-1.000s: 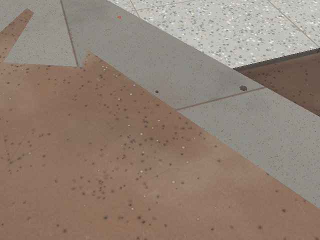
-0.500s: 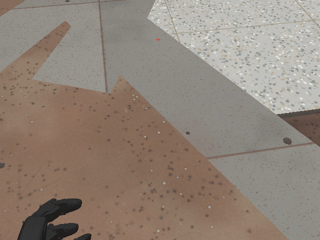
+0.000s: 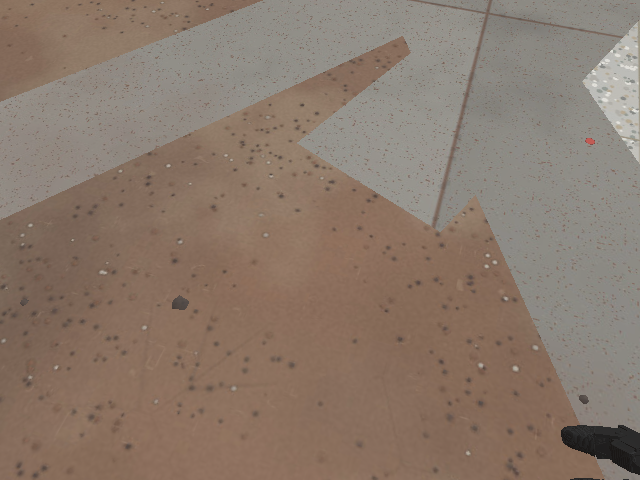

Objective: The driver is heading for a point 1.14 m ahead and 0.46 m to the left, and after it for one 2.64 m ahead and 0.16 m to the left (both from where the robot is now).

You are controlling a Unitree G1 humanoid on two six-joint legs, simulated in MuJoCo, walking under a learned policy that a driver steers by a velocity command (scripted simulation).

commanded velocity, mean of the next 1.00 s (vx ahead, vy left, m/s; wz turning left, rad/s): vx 0.50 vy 0.00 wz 0.60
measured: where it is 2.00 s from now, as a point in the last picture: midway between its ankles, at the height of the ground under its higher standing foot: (165, 247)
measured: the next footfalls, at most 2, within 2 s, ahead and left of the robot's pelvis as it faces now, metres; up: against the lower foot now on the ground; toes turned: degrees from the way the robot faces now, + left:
right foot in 0.46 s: +0.46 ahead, -0.08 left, +0.00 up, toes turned +20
left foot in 1.00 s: +0.60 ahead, +0.28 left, +0.00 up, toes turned +37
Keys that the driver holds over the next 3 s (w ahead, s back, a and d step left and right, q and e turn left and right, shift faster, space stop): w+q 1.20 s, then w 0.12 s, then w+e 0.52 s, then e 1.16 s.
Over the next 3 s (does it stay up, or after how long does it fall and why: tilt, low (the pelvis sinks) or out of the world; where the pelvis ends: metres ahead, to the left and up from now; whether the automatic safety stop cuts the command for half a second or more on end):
stays up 1.05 0.53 0.02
